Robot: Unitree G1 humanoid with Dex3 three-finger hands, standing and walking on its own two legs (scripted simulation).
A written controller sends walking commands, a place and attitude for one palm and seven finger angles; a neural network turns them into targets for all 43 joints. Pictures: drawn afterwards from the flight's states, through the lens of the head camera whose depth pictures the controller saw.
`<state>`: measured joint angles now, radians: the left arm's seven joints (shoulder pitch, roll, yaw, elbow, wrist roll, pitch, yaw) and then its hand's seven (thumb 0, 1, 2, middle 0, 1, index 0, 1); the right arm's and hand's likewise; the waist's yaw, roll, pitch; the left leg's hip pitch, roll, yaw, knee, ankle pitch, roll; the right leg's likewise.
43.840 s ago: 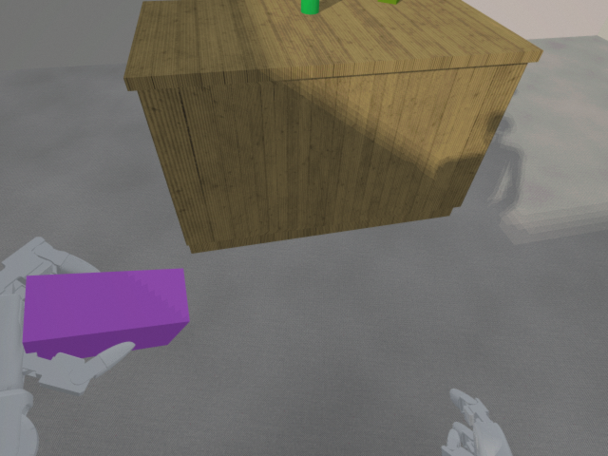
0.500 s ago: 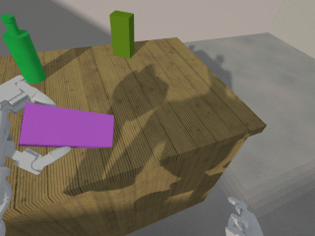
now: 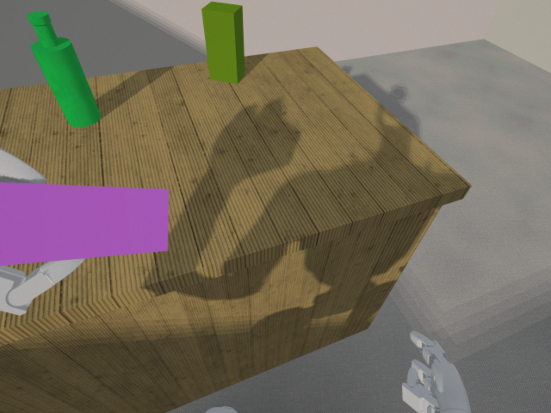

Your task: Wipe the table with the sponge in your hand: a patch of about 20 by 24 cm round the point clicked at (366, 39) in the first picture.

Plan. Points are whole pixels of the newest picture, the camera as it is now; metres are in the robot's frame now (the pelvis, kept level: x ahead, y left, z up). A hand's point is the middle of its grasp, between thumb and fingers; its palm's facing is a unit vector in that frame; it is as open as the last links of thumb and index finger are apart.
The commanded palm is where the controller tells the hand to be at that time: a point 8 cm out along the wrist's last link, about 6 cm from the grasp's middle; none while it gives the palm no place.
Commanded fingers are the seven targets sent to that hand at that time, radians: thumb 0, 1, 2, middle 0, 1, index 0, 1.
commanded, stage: step back with the hand held close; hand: left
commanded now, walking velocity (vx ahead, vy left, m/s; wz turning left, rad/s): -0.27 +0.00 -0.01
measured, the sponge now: (100, 218) +0.23 +0.20 +0.24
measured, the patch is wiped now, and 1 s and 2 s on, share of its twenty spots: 0.95 0.95 0.95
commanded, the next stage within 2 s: stop stepping back and stand still in 0.36 s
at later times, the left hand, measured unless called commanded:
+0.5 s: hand out of the picture +0.07 +0.21 +0.29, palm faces +0.49 -0.83 -0.25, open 9.9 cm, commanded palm +0.01 +0.26 +0.27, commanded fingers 0.00 0.10 1.30 -1.20 -1.60 -1.20 -1.60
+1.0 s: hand out of the picture -0.05 +0.19 +0.28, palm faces +0.49 -0.83 -0.26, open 10.0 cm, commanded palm -0.10 +0.23 +0.27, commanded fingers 0.00 0.10 1.30 -1.20 -1.60 -1.20 -1.60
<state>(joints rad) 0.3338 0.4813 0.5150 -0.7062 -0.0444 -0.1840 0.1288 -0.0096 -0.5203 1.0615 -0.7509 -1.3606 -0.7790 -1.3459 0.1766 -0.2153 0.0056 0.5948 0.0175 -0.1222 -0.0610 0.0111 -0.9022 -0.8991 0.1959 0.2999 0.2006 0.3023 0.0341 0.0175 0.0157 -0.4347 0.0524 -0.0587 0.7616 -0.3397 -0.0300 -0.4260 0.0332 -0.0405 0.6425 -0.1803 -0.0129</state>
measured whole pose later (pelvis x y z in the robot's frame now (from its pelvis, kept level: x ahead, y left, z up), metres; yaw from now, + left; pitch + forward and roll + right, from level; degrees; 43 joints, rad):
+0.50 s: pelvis -0.16 -0.02 +0.00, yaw -2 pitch -1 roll -3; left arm 0.12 0.45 0.51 -0.66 -0.07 -0.15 0.15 -0.01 -0.52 1.07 -0.75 -1.37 -0.78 -1.35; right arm 0.21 -0.18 0.03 0.61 0.02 -0.13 -0.01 0.01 -0.90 -0.90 0.20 0.30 0.21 0.30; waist -0.01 0.01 0.03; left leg -0.49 0.17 0.03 0.74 -0.22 -0.05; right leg -0.30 0.01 -0.01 0.67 -0.35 0.04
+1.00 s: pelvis -0.27 -0.05 +0.00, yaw -1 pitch -1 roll +0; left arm 0.19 0.42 0.45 -0.51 -0.05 -0.14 0.13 -0.01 -0.53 1.07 -0.75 -1.37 -0.78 -1.36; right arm 0.33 -0.19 0.04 0.67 0.03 -0.12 -0.02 0.01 -0.90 -0.90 0.20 0.30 0.20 0.30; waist -0.03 -0.01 -0.10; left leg -0.24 0.02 -0.01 0.69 -0.43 0.00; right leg -0.36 0.01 -0.05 0.68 -0.30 -0.01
